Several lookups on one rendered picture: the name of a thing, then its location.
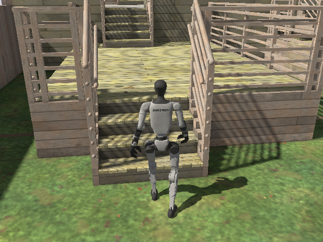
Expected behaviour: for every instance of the robot right shin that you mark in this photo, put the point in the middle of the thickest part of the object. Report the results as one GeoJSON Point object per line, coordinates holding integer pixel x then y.
{"type": "Point", "coordinates": [173, 191]}

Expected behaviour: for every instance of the robot left forearm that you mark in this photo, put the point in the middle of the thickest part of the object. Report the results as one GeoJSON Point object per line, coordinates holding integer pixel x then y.
{"type": "Point", "coordinates": [136, 136]}

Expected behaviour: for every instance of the left robot hand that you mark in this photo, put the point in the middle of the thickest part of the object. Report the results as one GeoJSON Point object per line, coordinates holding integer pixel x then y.
{"type": "Point", "coordinates": [132, 150]}

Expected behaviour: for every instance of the right robot hand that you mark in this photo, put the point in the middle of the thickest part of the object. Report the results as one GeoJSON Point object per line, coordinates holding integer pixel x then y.
{"type": "Point", "coordinates": [185, 140]}

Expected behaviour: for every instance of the robot left foot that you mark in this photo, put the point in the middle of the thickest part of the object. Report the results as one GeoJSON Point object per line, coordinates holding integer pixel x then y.
{"type": "Point", "coordinates": [154, 196]}

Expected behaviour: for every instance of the robot left upper arm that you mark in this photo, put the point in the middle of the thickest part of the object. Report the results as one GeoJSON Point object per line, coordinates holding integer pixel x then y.
{"type": "Point", "coordinates": [142, 115]}

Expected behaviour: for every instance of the robot right upper arm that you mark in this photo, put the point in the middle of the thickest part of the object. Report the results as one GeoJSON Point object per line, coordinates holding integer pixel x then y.
{"type": "Point", "coordinates": [179, 114]}

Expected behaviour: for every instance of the robot right forearm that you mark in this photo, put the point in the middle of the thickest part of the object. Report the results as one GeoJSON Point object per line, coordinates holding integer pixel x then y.
{"type": "Point", "coordinates": [184, 130]}

